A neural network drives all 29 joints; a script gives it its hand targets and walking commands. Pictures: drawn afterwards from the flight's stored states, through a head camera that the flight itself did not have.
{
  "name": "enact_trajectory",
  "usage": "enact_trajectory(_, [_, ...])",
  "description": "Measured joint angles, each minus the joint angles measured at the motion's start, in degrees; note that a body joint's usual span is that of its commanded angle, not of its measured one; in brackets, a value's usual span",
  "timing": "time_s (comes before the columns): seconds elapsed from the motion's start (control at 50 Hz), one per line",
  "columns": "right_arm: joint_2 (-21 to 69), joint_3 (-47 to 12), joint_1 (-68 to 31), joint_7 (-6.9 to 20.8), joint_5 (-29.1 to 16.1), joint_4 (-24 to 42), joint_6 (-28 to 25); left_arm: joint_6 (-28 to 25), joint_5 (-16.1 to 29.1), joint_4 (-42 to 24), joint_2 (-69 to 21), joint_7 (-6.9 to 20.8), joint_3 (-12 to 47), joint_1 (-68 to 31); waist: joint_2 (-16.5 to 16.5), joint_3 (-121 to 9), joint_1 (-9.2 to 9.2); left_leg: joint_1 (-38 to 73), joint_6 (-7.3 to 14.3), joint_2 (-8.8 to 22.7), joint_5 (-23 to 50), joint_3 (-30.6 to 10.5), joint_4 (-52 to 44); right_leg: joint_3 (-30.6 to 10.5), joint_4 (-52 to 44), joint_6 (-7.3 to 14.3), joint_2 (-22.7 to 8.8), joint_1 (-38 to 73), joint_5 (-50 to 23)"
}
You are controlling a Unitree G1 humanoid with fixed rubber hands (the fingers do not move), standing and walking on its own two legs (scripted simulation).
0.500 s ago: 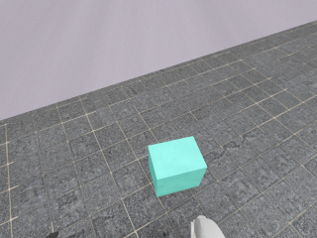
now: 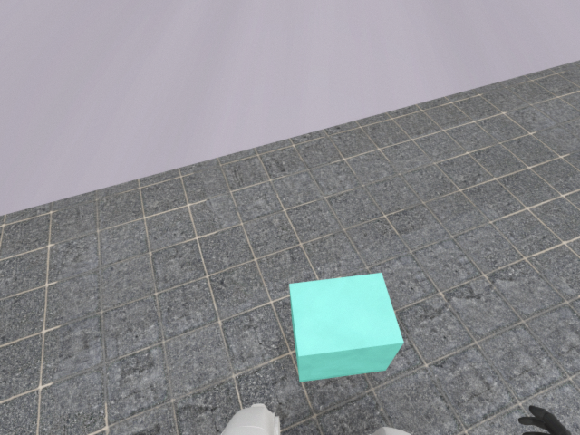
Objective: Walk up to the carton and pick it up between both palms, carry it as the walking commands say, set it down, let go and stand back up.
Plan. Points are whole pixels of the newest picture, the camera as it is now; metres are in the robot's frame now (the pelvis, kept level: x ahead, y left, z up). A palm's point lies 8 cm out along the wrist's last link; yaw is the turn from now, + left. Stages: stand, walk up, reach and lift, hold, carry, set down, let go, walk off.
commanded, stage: walk up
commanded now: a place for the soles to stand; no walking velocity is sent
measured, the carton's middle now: (339, 329) +0.49 -0.08 -0.60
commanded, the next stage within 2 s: none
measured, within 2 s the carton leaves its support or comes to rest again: neither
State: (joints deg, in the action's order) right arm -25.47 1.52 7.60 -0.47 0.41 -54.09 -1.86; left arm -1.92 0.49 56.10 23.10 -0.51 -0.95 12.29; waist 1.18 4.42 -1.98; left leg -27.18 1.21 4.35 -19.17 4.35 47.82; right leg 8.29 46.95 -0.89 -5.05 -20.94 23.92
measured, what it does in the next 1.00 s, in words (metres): steps on the spot: right foot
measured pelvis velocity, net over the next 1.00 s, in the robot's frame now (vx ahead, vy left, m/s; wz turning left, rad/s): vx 0.00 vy -0.09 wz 0.00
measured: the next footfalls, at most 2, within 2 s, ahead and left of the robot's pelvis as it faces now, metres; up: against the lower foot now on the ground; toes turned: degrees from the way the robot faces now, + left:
right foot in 1.00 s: +0.08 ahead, -0.27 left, +0.00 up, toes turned +5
left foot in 1.18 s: +0.08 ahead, -0.02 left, +0.00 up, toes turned +6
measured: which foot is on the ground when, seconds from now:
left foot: down 0.00-1.00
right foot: down 0.00-0.70, up 0.72-0.98, down 1.00-1.00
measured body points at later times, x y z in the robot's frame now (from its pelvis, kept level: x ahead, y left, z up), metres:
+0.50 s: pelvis +0.02 +0.00 +0.04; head +0.03 +0.00 +0.49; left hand +0.14 +0.32 -0.08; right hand +0.11 -0.32 -0.08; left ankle +0.07 +0.11 -0.70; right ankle +0.01 -0.13 -0.70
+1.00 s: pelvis +0.00 -0.09 +0.00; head +0.04 -0.07 +0.45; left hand +0.13 +0.26 -0.11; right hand +0.02 -0.49 -0.06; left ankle +0.07 +0.11 -0.70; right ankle +0.04 -0.26 -0.70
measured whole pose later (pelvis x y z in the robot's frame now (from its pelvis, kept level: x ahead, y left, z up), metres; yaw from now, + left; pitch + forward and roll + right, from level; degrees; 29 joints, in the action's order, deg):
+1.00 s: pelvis +0.00 -0.09 +0.00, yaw +0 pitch +0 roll +1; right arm -30.8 5.8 15.4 -5.0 2.9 -57.6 -2.9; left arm 4.9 -3.3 50.1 28.5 6.1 -7.8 8.3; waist -4.5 3.9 2.5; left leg -26.7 -2.5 9.0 -17.9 0.9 43.4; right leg -0.7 44.3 -0.3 -6.9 -24.1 22.8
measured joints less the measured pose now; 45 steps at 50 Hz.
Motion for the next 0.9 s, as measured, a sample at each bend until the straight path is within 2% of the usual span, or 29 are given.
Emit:
enact_trajectory(0.06, [1.18, -0.75, -2.17, 0.28, -0.5, -1.79, 0.48, -0.54, -0.49, 2.25, -0.32, -0.11, 0.26, -1.1, -0.89, -0.98, 0.25, 1.85, -0.61, -0.5, 1.32, 0.26, -3.53, 0.03, -3.1, 0.16, -0.16, 1.59, -0.98])
enact_trajectory(0.28, [2.48, -1.84, -6.46, 0.8, -0.55, -8.13, 0.74, -0.72, -0.17, 6.79, -0.04, -0.34, 0.76, -7.7, -0.84, -1.64, 1.02, 8.43, -0.28, -0.99, 5.2, 1.87, -13.52, -0.83, -12.92, -0.4, 0.35, 7.3, -5.48])
enact_trajectory(0.54, [3.02, -1.79, -4.38, 1.53, -0.03, -12.27, 1.02, -0.1, -0.53, 8.43, -0.72, 0.41, 0.85, -10.0, -1.24, -2.66, 2.75, 13.56, -0.6, -1.69, 10.14, 2.54, -23.69, -0.88, -22.41, -0.52, 0.76, 11.84, -10.27])
enact_trajectory(0.68, [3.12, -1.62, -3.15, 1.54, 0.13, -12.64, 0.97, 0.08, -0.56, 8.9, -1.48, 0.62, 0.75, -9.4, -1.31, -2.69, 2.98, 14.76, -0.8, -1.76, 11.02, 2.22, -25.71, -0.43, -24.74, -0.45, 0.99, 13.33, -11.15])
enact_trajectory(0.72, [3.49, -1.13, -2.05, -0.06, -0.22, -11.62, -0.04, 2.13, -2.1, 7.02, -0.65, 1.86, -0.45, -9.0, -2.52, -2.96, 2.65, 13.91, -0.81, -2.0, 10.83, 2.51, -25.1, -1.21, -20.7, 0.17, 0.67, 10.8, -8.21])
enact_trajectory(0.76, [3.53, -0.01, -0.04, -2.1, -0.09, -9.98, -1.2, 4.63, -3.09, 4.26, 0.89, 3.0, -1.77, -8.91, -4.04, -2.7, 2.63, 12.52, -0.91, -1.99, 10.59, 2.31, -23.98, -4.04, -11.11, 0.64, 1.25, 5.79, -2.39])
enact_trajectory(0.82, [1.9, 1.76, 2.93, -4.07, 0.68, -7.98, -1.98, 6.55, -3.76, 0.0, 2.69, 4.32, -3.66, -8.56, -5.39, -1.39, 2.79, 10.49, -1.64, -1.18, 10.07, 1.53, -21.46, -7.47, 0.91, 0.9, 1.09, -1.24, 0.31])
enact_trajectory(0.9, [-1.86, 3.51, 5.76, -4.75, 1.82, -5.45, -2.06, 7.42, -4.2, -4.12, 3.9, 6.11, -5.42, -7.0, -5.53, 0.18, 3.71, 6.93, -3.22, 1.26, 7.66, 0.09, -15.31, -9.53, 4.72, 1.05, -1.23, -5.8, 1.66])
